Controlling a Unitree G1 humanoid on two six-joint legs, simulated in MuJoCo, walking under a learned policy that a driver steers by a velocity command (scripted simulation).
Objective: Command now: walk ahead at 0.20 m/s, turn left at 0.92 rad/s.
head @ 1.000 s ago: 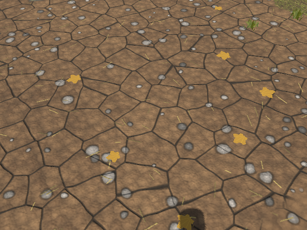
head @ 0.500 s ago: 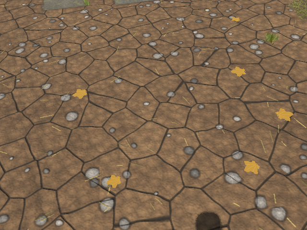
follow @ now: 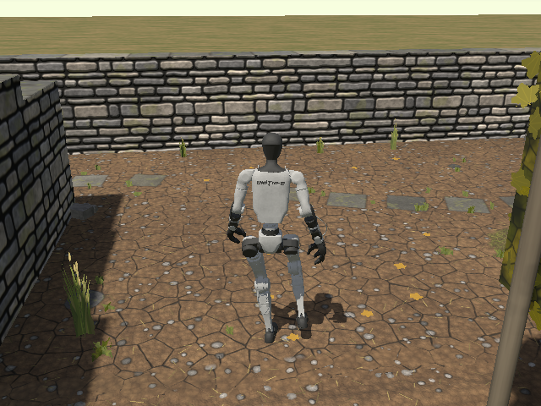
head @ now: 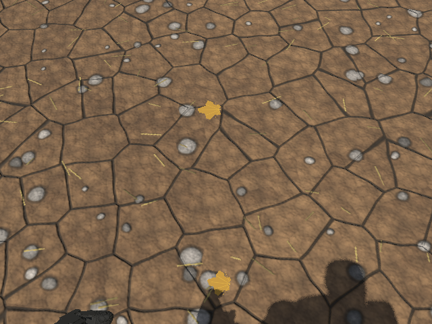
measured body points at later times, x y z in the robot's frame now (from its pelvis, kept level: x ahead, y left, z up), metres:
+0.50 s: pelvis +0.18 -0.06 +0.01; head +0.20 -0.07 +0.46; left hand +0.18 +0.25 -0.07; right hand +0.43 -0.27 -0.09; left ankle +0.10 +0.03 -0.64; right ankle +0.26 -0.14 -0.73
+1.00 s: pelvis +0.35 +0.14 +0.01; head +0.36 +0.17 +0.46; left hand +0.22 +0.37 -0.13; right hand +0.60 +0.01 -0.09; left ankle +0.31 +0.21 -0.73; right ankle +0.37 -0.03 -0.64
